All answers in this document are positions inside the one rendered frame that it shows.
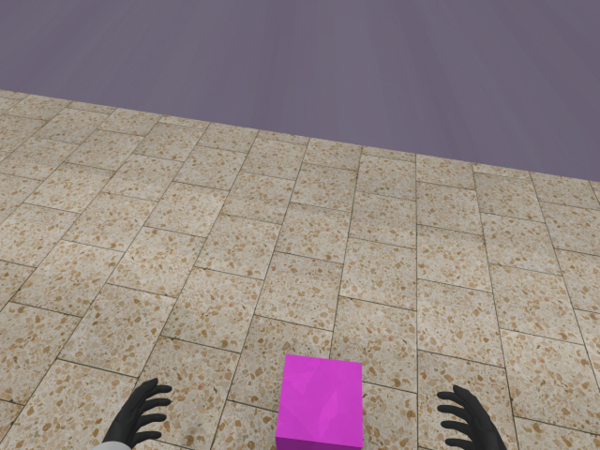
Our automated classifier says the robot right hand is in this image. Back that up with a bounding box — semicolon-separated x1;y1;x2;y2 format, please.
437;384;507;450

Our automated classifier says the robot left hand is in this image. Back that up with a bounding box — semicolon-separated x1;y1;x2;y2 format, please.
102;378;173;450

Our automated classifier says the carton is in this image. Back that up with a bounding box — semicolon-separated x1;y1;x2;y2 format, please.
276;354;363;450

